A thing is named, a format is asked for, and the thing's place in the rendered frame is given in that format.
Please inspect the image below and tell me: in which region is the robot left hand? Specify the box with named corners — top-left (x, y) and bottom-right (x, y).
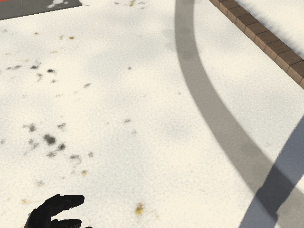
top-left (24, 194), bottom-right (92, 228)

